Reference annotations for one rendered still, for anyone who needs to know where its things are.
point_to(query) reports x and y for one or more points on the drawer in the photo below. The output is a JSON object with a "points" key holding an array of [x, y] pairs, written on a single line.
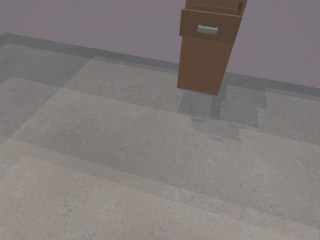
{"points": [[226, 20]]}

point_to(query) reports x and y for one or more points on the handle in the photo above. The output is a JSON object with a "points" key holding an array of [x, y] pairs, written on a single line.
{"points": [[208, 30]]}

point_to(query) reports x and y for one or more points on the cabinet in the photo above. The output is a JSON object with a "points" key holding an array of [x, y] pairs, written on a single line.
{"points": [[203, 63]]}

